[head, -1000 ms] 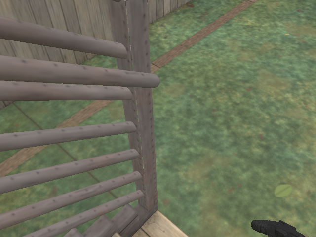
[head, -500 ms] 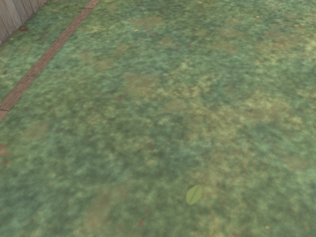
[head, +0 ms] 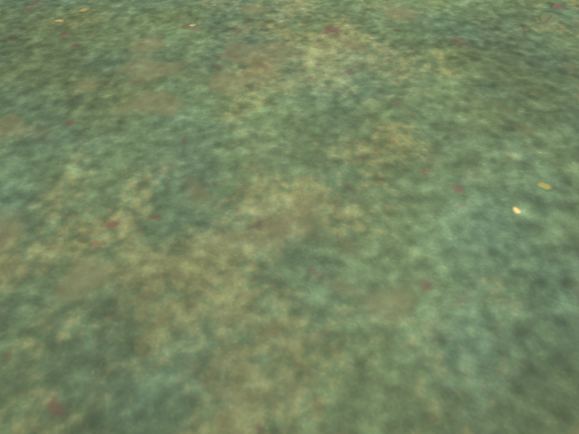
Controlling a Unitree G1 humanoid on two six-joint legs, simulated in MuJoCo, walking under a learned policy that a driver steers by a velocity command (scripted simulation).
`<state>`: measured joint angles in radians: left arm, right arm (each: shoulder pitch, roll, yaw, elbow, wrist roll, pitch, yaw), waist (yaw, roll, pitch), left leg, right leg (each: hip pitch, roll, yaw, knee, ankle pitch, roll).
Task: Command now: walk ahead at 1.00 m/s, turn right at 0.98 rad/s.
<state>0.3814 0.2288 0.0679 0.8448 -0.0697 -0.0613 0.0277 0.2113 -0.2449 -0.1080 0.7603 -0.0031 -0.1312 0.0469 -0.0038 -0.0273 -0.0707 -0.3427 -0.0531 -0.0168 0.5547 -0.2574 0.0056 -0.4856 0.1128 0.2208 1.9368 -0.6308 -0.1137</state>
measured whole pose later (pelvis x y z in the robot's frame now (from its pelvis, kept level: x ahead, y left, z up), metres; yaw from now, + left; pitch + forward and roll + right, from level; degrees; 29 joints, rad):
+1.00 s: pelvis +0.89 -0.12 +0.00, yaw +5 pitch +0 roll +1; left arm 0.06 0.22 0.00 0.58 0.01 -0.16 0.00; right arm 0.44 -0.25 -0.06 0.77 0.01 -0.07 0.04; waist -0.06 0.01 0.05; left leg -0.24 -0.22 -0.08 0.47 -0.20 0.18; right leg -0.58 -0.05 0.19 1.26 -0.34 -0.01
